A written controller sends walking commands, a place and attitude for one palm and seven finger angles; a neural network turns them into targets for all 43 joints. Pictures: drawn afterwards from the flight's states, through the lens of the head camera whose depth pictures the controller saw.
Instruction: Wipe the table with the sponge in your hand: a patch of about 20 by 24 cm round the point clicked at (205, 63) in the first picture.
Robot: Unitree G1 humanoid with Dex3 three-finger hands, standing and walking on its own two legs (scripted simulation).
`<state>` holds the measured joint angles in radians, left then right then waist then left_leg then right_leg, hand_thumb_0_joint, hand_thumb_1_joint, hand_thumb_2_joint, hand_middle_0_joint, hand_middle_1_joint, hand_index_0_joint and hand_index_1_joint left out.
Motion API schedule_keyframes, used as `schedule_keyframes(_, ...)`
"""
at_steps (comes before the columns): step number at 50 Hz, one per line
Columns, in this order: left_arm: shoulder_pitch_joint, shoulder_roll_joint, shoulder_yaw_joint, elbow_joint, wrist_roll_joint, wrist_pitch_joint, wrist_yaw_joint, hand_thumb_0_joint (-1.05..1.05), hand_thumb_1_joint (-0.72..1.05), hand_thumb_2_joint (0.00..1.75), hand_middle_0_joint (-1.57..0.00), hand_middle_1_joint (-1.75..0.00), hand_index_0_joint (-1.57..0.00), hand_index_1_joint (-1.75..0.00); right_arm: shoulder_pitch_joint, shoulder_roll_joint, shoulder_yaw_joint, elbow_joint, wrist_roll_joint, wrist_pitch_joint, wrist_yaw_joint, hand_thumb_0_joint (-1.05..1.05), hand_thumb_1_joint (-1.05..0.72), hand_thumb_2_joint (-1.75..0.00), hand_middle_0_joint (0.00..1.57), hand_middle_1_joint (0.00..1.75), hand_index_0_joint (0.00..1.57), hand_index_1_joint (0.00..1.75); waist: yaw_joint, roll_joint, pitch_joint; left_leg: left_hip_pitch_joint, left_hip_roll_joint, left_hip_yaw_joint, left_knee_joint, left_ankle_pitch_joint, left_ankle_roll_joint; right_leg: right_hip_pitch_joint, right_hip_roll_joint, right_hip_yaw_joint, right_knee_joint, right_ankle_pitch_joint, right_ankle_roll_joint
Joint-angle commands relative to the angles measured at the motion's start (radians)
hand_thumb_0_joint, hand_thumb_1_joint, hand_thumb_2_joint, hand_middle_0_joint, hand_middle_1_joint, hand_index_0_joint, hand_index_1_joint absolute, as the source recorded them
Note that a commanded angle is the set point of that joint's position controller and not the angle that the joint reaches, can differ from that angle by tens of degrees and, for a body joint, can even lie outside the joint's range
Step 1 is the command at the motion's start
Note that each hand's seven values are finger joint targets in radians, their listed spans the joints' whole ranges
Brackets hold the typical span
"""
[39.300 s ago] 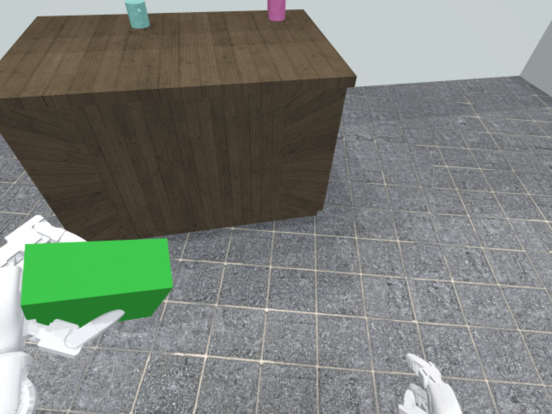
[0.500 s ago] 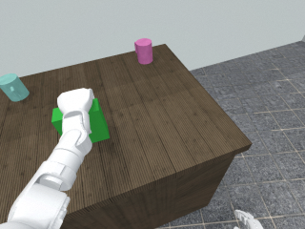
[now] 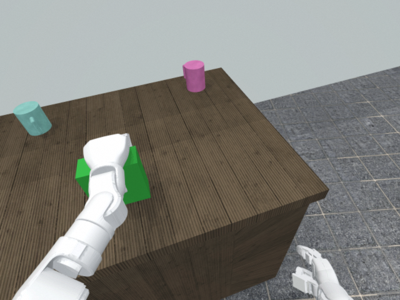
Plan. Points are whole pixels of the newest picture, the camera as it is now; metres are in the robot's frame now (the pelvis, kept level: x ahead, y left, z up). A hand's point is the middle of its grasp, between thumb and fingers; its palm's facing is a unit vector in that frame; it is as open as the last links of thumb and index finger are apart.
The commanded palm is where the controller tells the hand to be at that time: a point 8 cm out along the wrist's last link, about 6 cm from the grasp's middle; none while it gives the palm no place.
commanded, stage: wipe back along the middle lane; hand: left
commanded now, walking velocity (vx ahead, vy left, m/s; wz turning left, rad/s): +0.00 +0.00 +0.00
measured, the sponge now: (119, 185) +0.36 +0.23 +0.03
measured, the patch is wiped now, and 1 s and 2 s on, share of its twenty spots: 0.85 0.90 0.90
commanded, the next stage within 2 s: slide across to the third lane in 0.90 s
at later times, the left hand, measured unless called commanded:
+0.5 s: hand (119, 178) +0.33 +0.21 +0.09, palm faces +0.06 -0.07 -1.00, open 10.0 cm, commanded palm +0.28 +0.19 +0.12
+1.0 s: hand (120, 201) +0.28 +0.18 +0.09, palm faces +0.09 -0.11 -0.99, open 10.0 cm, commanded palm +0.23 +0.17 +0.12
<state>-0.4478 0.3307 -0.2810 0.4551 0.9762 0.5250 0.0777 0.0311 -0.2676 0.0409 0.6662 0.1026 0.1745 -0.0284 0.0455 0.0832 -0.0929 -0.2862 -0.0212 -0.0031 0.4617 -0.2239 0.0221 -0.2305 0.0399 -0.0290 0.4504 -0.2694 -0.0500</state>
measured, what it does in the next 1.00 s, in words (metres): stands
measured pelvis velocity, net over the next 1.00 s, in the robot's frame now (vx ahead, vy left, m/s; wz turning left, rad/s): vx -0.01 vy -0.01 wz -0.03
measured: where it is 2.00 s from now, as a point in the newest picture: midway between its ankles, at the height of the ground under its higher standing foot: outside the picture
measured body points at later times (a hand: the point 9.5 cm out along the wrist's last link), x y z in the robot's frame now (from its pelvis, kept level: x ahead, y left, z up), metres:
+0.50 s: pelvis +0.01 +0.01 +0.00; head -0.01 -0.04 +0.45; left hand +0.32 +0.21 +0.14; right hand +0.24 -0.21 -0.09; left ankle +0.01 +0.11 -0.74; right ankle -0.02 -0.09 -0.74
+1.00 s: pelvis -0.01 -0.01 +0.00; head -0.05 -0.06 +0.44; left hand +0.27 +0.19 +0.14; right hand +0.24 -0.21 -0.07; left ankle +0.01 +0.11 -0.74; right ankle -0.02 -0.09 -0.74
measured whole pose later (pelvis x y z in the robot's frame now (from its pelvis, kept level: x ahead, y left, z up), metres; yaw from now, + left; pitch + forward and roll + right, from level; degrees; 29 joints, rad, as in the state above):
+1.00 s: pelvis -0.01 -0.01 +0.00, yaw -2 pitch -1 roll +1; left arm -0.07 0.32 -0.35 -0.05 0.99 0.64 0.07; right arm -0.03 -0.26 0.05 0.63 0.10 0.18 0.05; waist 0.08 0.11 -0.08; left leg -0.23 -0.01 0.02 0.50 -0.25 0.01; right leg -0.20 0.05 0.00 0.52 -0.30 -0.06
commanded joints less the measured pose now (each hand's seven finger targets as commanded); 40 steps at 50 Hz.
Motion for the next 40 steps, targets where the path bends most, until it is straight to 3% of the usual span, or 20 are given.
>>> schedule_keyframes(1, -0.244, 0.098, 0.067, -0.12, -0.027, 0.005, -0.005, 0.0, 0.1, 1.3, -1.2, -1.6, -1.2, -1.6, -0.159, -0.105, -0.043, -0.152, -0.002, -0.047, -0.012, 0.0, -0.9, -0.9, 0.2, 0.3, 0.2, 0.3, 0.002, -0.135, -0.186, 0.111, -0.009, -0.024, -0.029, 0.182, 0.025, 0.039, -0.017, 0.045, -0.062, 0.254, -0.011)
schedule_keyframes(9, -0.163, 0.016, -0.005, -0.179, -0.023, 0.018, -0.007, 0.0, 0.1, 1.3, -1.2, -1.6, -1.2, -1.6, -0.172, -0.102, -0.045, -0.161, -0.002, -0.054, 0.015, 0.0, -0.9, -0.9, 0.2, 0.3, 0.2, 0.3, 0.009, -0.126, -0.198, 0.127, -0.003, -0.036, -0.012, 0.234, 0.023, 0.031, -0.013, 0.034, -0.033, 0.3, -0.02)
schedule_keyframes(14, -0.049, -0.018, -0.025, -0.26, -0.046, 0.036, -0.008, 0.0, 0.1, 1.3, -1.2, -1.6, -1.2, -1.6, -0.192, -0.097, -0.049, -0.178, -0.001, -0.057, 0.038, 0.0, -0.9, -0.9, 0.2, 0.3, 0.2, 0.3, 0.022, -0.148, -0.208, 0.13, -0.001, -0.037, 0.0, 0.272, 0.024, 0.056, -0.011, 0.032, -0.016, 0.358, -0.019)
schedule_keyframes(15, -0.033, 0.011, 0.005, -0.287, -0.049, 0.038, -0.007, 0.0, 0.1, 1.3, -1.2, -1.6, -1.2, -1.6, -0.196, -0.103, -0.053, -0.178, -0.001, -0.057, 0.042, 0.0, -0.9, -0.9, 0.2, 0.3, 0.2, 0.3, 0.025, -0.154, -0.215, 0.131, 0.002, -0.04, 0.002, 0.283, 0.022, 0.065, -0.009, 0.034, -0.008, 0.368, -0.021)
schedule_keyframes(16, -0.016, -0.022, -0.028, -0.317, -0.056, 0.042, -0.009, 0.0, 0.1, 1.3, -1.2, -1.6, -1.2, -1.6, -0.201, -0.098, -0.05, -0.187, -0.002, -0.057, 0.046, 0.0, -0.9, -0.9, 0.2, 0.3, 0.2, 0.3, 0.025, -0.157, -0.222, 0.135, -0.001, -0.033, 0.009, 0.295, 0.025, 0.076, -0.011, 0.027, -0.003, 0.396, -0.018)
schedule_keyframes(18, 0.019, -0.005, -0.02, -0.336, -0.055, 0.06, -0.013, 0.0, 0.1, 1.3, -1.2, -1.6, -1.2, -1.6, -0.22, -0.098, -0.044, -0.187, 0.001, -0.053, 0.051, 0.0, -0.9, -0.9, 0.2, 0.3, 0.2, 0.3, 0.026, -0.16, -0.18, 0.123, 0.001, -0.033, 0.003, 0.29, 0.022, 0.068, -0.012, 0.034, -0.007, 0.399, -0.017)
schedule_keyframes(20, 0.014, 0.025, 0.008, -0.374, -0.054, 0.077, -0.011, 0.0, 0.1, 1.3, -1.2, -1.6, -1.2, -1.6, -0.231, -0.099, -0.046, -0.187, 0.002, -0.049, 0.052, 0.0, -0.9, -0.9, 0.2, 0.3, 0.2, 0.3, 0.031, -0.165, -0.182, 0.125, 0.003, -0.034, 0.0, 0.286, 0.022, 0.072, -0.009, 0.041, -0.004, 0.391, -0.019)
schedule_keyframes(24, 0.117, 0.004, -0.023, -0.436, -0.043, 0.098, -0.014, 0.0, 0.1, 1.3, -1.2, -1.6, -1.2, -1.6, -0.256, -0.088, -0.037, -0.204, 0.003, -0.049, 0.063, 0.0, -0.9, -0.9, 0.2, 0.3, 0.2, 0.3, 0.04, -0.158, -0.179, 0.13, 0.0, -0.031, 0.008, 0.314, 0.02, 0.087, -0.009, 0.043, 0.009, 0.423, -0.018)
schedule_keyframes(25, 0.123, 0.039, 0.012, -0.457, -0.038, 0.099, -0.011, 0.0, 0.1, 1.3, -1.2, -1.6, -1.2, -1.6, -0.26, -0.093, -0.041, -0.202, 0.001, -0.047, 0.064, 0.0, -0.9, -0.9, 0.2, 0.3, 0.2, 0.3, 0.046, -0.14, -0.183, 0.133, 0.001, -0.036, 0.007, 0.313, 0.018, 0.084, -0.005, 0.052, 0.015, 0.414, -0.024)
schedule_keyframes(26, 0.135, -0.007, -0.034, -0.474, -0.038, 0.104, -0.014, 0.0, 0.1, 1.3, -1.2, -1.6, -1.2, -1.6, -0.267, -0.084, -0.036, -0.211, 0.002, -0.044, 0.067, 0.0, -0.9, -0.9, 0.2, 0.3, 0.2, 0.3, 0.041, -0.132, -0.174, 0.137, 0.003, -0.034, 0.008, 0.319, 0.019, 0.08, -0.005, 0.039, 0.018, 0.406, -0.022)
schedule_keyframes(27, 0.134, -0.016, -0.054, -0.483, -0.033, 0.109, -0.018, 0.0, 0.1, 1.3, -1.2, -1.6, -1.2, -1.6, -0.273, -0.08, -0.032, -0.212, 0.004, -0.044, 0.07, 0.0, -0.9, -0.9, 0.2, 0.3, 0.2, 0.3, 0.039, -0.139, -0.163, 0.135, 0.004, -0.038, 0.007, 0.311, 0.018, 0.068, -0.005, 0.039, 0.017, 0.392, -0.022)
schedule_keyframes(30, 0.148, 0.026, -0.013, -0.511, -0.024, 0.12, -0.013, 0.0, 0.1, 1.3, -1.2, -1.6, -1.2, -1.6, -0.284, -0.084, -0.035, -0.209, 0.002, -0.043, 0.073, 0.0, -0.9, -0.9, 0.2, 0.3, 0.2, 0.3, 0.047, -0.122, -0.16, 0.134, 0.003, -0.039, 0.009, 0.294, 0.017, 0.064, 0.001, 0.055, 0.02, 0.379, -0.028)
schedule_keyframes(34, 0.202, -0.004, -0.055, -0.534, -0.023, 0.134, -0.018, 0.0, 0.1, 1.3, -1.2, -1.6, -1.2, -1.6, -0.302, -0.074, -0.027, -0.217, 0.006, -0.043, 0.073, 0.0, -0.9, -0.9, 0.2, 0.3, 0.2, 0.3, 0.047, -0.139, -0.144, 0.125, -0.003, -0.032, 0.011, 0.276, 0.019, 0.071, -0.001, 0.065, 0.016, 0.369, -0.022)
schedule_keyframes(35, 0.194, 0.031, -0.019, -0.549, -0.022, 0.135, -0.017, 0.0, 0.1, 1.3, -1.2, -1.6, -1.2, -1.6, -0.301, -0.081, -0.032, -0.212, 0.003, -0.041, 0.071, 0.0, -0.9, -0.9, 0.2, 0.3, 0.2, 0.3, 0.049, -0.13, -0.14, 0.124, 0.0, -0.036, 0.006, 0.258, 0.019, 0.064, 0.002, 0.073, 0.014, 0.349, -0.026)
schedule_keyframes(36, 0.204, 0.008, -0.04, -0.555, -0.027, 0.139, -0.017, 0.0, 0.1, 1.3, -1.2, -1.6, -1.2, -1.6, -0.304, -0.075, -0.029, -0.218, 0.004, -0.042, 0.072, 0.0, -0.9, -0.9, 0.2, 0.3, 0.2, 0.3, 0.048, -0.126, -0.143, 0.122, -0.003, -0.031, 0.008, 0.252, 0.021, 0.071, 0.001, 0.067, 0.016, 0.344, -0.023)
schedule_keyframes(39, 0.248, 0.021, -0.03, -0.571, -0.029, 0.138, -0.02, 0.0, 0.1, 1.3, -1.2, -1.6, -1.2, -1.6, -0.31, -0.073, -0.025, -0.222, 0.005, -0.048, 0.072, 0.0, -0.9, -0.9, 0.2, 0.3, 0.2, 0.3, 0.055, -0.137, -0.146, 0.115, -0.007, -0.028, 0.01, 0.245, 0.021, 0.085, -0.002, 0.079, 0.014, 0.347, -0.019)
schedule_keyframes(40, 0.255, 0.067, 0.017, -0.581, -0.026, 0.135, -0.016, 0.0, 0.1, 1.3, -1.2, -1.6, -1.2, -1.6, -0.308, -0.08, -0.03, -0.215, 0.002, -0.048, 0.07, 0.0, -0.9, -0.9, 0.2, 0.3, 0.2, 0.3, 0.058, -0.124, -0.143, 0.115, -0.005, -0.033, 0.008, 0.238, 0.02, 0.08, 0.003, 0.094, 0.013, 0.338, -0.024)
